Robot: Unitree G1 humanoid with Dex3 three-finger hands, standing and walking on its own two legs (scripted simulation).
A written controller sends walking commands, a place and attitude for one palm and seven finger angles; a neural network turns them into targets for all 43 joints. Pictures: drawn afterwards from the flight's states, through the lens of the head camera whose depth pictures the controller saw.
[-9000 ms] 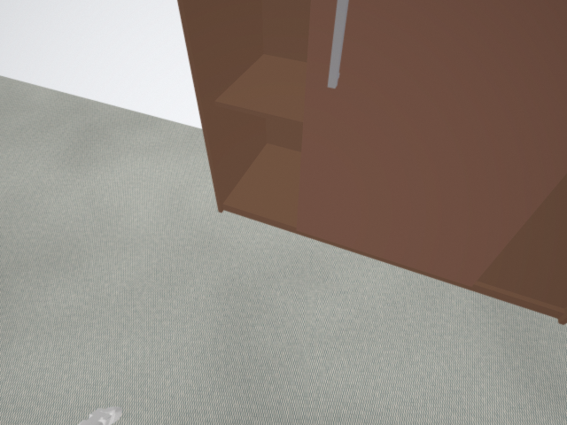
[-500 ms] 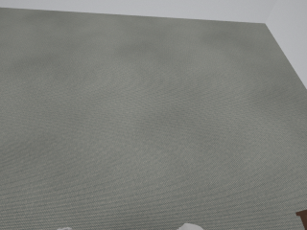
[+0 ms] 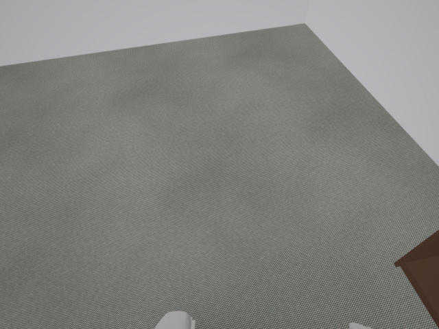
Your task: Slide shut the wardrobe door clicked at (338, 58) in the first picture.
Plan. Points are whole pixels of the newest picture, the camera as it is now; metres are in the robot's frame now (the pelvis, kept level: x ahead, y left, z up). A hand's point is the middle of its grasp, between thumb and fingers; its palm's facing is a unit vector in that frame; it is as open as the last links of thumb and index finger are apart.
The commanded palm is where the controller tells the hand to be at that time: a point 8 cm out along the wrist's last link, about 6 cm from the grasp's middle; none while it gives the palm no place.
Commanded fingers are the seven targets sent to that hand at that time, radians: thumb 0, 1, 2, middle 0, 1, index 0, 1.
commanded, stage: turn to face it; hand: right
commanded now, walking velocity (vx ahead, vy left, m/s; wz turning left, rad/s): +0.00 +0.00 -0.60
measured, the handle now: out of the picture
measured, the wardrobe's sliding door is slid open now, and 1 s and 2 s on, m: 0.38 0.38 0.38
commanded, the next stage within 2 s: take the last steps up to it in 1.92 s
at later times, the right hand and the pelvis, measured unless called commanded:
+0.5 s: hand out of the picture +0.04 -0.14 -0.13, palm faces +0.31 +0.90 -0.30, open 7.4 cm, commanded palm none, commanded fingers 0.00 -0.90 -0.90 0.20 0.30 0.20 0.30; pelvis -0.01 +0.08 +0.00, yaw -19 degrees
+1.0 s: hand out of the picture -0.14 -0.18 -0.18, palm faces +0.65 +0.72 -0.25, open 7.4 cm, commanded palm none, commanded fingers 0.00 -0.90 -0.90 0.20 0.30 0.20 0.30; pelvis -0.04 +0.03 -0.01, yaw -37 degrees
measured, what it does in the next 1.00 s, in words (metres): steps on the spot, turning right: left foot, then right foot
